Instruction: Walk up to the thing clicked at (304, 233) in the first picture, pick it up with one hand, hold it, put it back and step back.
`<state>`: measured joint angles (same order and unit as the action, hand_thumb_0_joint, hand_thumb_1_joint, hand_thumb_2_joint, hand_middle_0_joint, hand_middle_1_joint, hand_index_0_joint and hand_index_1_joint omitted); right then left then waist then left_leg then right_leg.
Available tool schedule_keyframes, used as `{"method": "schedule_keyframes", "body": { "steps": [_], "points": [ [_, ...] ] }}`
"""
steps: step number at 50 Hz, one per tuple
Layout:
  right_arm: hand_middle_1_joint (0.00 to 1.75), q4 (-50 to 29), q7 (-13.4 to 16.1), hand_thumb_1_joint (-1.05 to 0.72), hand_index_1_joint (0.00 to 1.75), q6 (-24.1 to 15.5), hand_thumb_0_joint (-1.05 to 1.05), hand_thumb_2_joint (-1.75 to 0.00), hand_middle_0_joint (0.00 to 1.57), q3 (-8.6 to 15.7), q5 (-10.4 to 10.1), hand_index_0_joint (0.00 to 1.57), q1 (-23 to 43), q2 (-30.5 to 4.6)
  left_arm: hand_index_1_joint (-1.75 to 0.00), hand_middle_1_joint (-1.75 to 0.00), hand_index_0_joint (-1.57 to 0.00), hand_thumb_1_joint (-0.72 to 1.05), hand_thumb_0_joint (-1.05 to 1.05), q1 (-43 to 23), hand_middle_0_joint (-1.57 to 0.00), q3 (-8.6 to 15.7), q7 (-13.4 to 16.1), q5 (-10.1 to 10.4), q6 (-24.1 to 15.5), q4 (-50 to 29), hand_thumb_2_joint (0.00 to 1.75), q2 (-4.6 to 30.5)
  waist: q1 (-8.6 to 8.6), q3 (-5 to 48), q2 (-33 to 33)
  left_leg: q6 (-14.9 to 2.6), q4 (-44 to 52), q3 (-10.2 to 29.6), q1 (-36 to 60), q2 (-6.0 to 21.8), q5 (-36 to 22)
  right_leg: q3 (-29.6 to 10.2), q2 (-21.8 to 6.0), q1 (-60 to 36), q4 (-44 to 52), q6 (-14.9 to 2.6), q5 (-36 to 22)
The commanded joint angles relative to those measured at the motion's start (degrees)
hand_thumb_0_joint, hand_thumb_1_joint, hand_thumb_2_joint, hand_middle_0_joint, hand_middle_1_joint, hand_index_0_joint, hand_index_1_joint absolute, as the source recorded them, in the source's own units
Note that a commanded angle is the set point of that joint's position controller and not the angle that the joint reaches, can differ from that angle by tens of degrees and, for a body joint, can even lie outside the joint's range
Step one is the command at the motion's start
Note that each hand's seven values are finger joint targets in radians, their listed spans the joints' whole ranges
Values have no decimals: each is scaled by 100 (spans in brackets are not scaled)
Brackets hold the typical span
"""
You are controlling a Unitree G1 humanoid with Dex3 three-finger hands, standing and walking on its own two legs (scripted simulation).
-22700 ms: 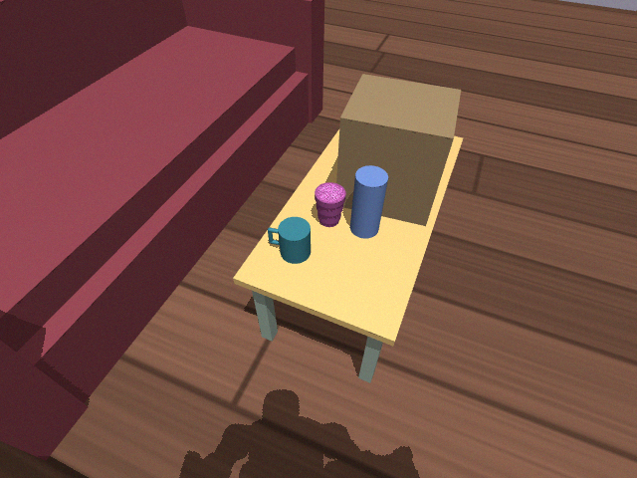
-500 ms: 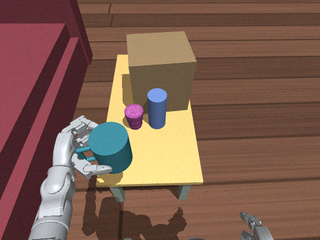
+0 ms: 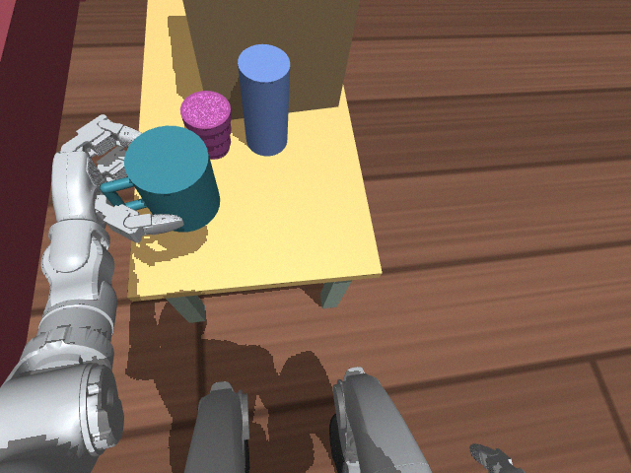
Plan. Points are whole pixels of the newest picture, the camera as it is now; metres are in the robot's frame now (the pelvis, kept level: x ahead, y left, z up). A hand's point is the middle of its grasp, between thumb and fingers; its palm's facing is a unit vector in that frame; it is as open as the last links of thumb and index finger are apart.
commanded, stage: crouch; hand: left
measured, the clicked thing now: (163, 186) +0.46 +0.15 +0.02
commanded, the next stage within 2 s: lower in 0.78 s
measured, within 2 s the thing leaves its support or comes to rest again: rests again in 1.70 s
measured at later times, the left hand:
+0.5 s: hand (153, 187) +0.51 +0.18 -0.05, palm faces +0.05 -1.00 -0.03, open 11.1 cm
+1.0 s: hand (166, 188) +0.53 +0.17 -0.09, palm faces +0.08 -1.00 -0.05, open 11.1 cm
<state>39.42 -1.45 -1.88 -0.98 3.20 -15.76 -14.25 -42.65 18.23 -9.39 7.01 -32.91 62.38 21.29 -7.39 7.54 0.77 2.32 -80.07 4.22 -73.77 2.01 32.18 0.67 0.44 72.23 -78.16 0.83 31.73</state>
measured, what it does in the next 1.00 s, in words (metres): lowers itself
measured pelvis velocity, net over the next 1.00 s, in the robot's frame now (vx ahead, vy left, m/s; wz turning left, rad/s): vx -0.03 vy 0.00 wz -0.04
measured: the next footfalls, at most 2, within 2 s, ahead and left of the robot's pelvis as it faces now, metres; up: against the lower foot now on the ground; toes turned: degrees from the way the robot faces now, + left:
none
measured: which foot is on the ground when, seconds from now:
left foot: down 0.00-1.00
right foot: down 0.00-1.00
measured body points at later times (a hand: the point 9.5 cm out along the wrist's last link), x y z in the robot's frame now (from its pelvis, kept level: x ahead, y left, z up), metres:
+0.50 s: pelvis -0.01 +0.00 -0.06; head +0.18 +0.03 +0.34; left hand +0.50 +0.23 -0.05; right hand +0.04 -0.26 -0.19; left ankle +0.04 +0.14 -0.59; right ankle +0.04 -0.13 -0.59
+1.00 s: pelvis -0.03 +0.00 -0.11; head +0.18 +0.03 +0.29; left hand +0.52 +0.23 -0.09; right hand +0.01 -0.26 -0.23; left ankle +0.04 +0.14 -0.59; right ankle +0.04 -0.13 -0.59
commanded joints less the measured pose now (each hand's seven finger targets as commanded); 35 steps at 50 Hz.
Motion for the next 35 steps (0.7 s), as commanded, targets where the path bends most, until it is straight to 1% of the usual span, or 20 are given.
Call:
{"method": "schedule_keyframes", "body": {
  "steps": [1,2,4,5,6,7,8,9,11,12,14,16,17,19,23,26,28,29,32,35],
  "points": [
    [30,-413,23,-92,30,-63,0,-91,20,365,-1,20,-678,-1020,-146,-145,-136,-3,0,-2234,-135,366,-73,40,-414,-843,123,1133,4,3421,484,-330,567,-90,1704,-125,-1725,111,55,-1253,664,-283,-1737],
    [30,-398,20,-92,30,-35,0,-91,20,362,2,20,-729,-1007,-146,-145,-136,-1,0,-2417,-136,494,-55,22,-414,-917,123,1312,-29,3509,361,-368,440,-121,1419,-140,-1613,61,54,-1392,650,-251,-1771],
    [30,-405,2,-92,30,-17,0,-91,20,357,2,20,-734,-963,-145,-144,-135,-1,0,-2678,-134,407,-38,26,-442,-1084,122,1212,-125,3551,292,-381,327,-142,1144,-146,-1379,4,53,-1437,596,-224,-1641],
    [30,-384,1,-92,30,-11,0,-91,20,378,-14,20,-755,-1006,-144,-144,-135,2,0,-2632,-134,566,-26,40,-439,-1005,121,1303,-152,3641,175,-400,230,-114,1153,-124,-1489,28,57,-1375,500,-219,-1751],
    [30,-354,-2,-92,30,-16,0,-91,20,376,-7,20,-758,-1028,-143,-143,-134,3,0,-2799,-133,641,-22,23,-465,-1213,120,1492,-121,3798,312,-398,125,-108,1197,-121,-1586,41,65,-1242,383,-225,-1794],
    [30,-325,-21,-92,30,-6,0,-91,20,384,1,20,-794,-1036,-142,-142,-133,5,0,-2847,-132,627,-8,0,-469,-1172,120,1428,-170,3892,393,-399,41,-102,1229,-119,-1684,67,60,-1109,279,-238,-1859],
    [30,-302,-19,-92,30,7,0,-91,20,375,11,20,-798,-1043,-141,-141,-133,6,0,-3094,-132,690,-9,-31,-514,-1404,120,1670,-146,3901,532,-389,5,-88,1250,-112,-1613,61,68,-951,224,-248,-1727],
    [30,-293,-21,-92,30,27,0,-91,20,369,22,20,-812,-1019,-142,-142,-133,5,0,-3142,-132,699,21,-54,-534,-1415,120,1671,-181,4010,583,-390,-55,-87,1231,-116,-1664,66,63,-948,166,-249,-1766],
    [30,-259,-18,-92,30,43,0,-91,20,318,26,20,-782,-955,-140,-139,-130,5,0,-3181,-130,809,71,-117,-541,-1357,120,1887,-138,3951,503,-430,-223,-165,813,-111,-1422,-120,51,-1149,201,-195,-1685],
    [30,-259,-24,-92,30,45,0,-91,20,316,36,20,-789,-957,-141,-140,-130,5,0,-3210,-129,811,84,-129,-531,-1353,121,1816,-210,4020,547,-429,-270,-156,821,-101,-1493,-127,38,-1083,158,-200,-1758],
    [30,-236,-54,-93,30,81,0,-91,20,283,60,20,-785,-947,-140,-139,-129,2,0,-3281,-128,849,134,-164,-508,-1317,120,1842,-177,4043,837,-398,-312,-135,904,-101,-1567,-83,54,-818,24,-241,-1693],
    [30,-218,-64,-93,30,118,0,-91,20,324,75,20,-764,-990,-142,-140,-130,1,0,-3276,-130,636,137,-267,-418,-1136,122,1661,-231,3982,1084,-350,-285,-76,1142,-88,-1483,30,75,-348,-65,-301,-1449],
    [30,-209,-69,-93,30,125,0,-91,20,320,78,20,-777,-1012,-142,-141,-131,1,0,-3313,-131,650,142,-284,-392,-1168,122,1670,-219,3978,1161,-326,-295,-42,1223,-66,-1606,93,83,-156,-140,-324,-1469],
    [30,-190,-84,-93,30,154,0,-91,20,321,91,20,-785,-1022,-143,-142,-132,-1,0,-3327,-132,468,126,-344,-333,-1088,122,1521,-245,3965,1293,-289,-306,1,1332,-43,-1666,158,100,97,-228,-356,-1407],
    [30,-221,-85,-93,30,170,0,-91,20,314,79,20,-800,-1053,-145,-144,-134,-5,0,-3635,-133,388,169,-302,-215,-1099,123,1499,-353,3906,1176,-309,-420,6,1025,-51,-1496,179,106,110,-301,-336,-1360],
    [30,-228,-85,-94,30,170,0,-91,20,294,61,20,-839,-1055,-145,-144,-134,-7,0,-3690,-133,450,249,-277,-131,-986,123,1510,-409,3896,933,-347,-553,24,745,-69,-1481,194,90,65,-395,-308,-1429],
    [30,-250,-88,-93,30,167,0,-91,20,304,63,20,-793,-1076,-145,-143,-133,-6,0,-3735,-132,555,318,-310,-150,-1026,124,1676,-324,3968,932,-357,-635,12,745,-62,-1473,171,83,190,-460,-299,-1399],
    [30,-248,-86,-93,30,176,0,-91,20,287,71,20,-764,-1068,-144,-142,-132,-6,0,-3849,-131,437,315,-335,-165,-1038,123,1609,-403,3903,1055,-343,-656,30,707,-57,-1373,177,80,345,-526,-317,-1283],
    [30,-257,-96,-93,30,183,0,-91,20,273,89,20,-763,-1081,-143,-142,-131,-6,0,-4001,-131,534,417,-412,-221,-1074,123,1790,-378,3885,1253,-304,-662,74,711,-63,-1176,219,74,652,-665,-351,-1022],
    [30,-275,-95,-93,30,205,0,-91,20,228,96,20,-797,-1057,-142,-141,-129,-5,0,-4056,-129,543,419,-426,-201,-1066,123,1822,-402,4177,1129,-349,-860,27,553,-76,-1390,186,71,449,-744,-320,-1322]
  ]
}}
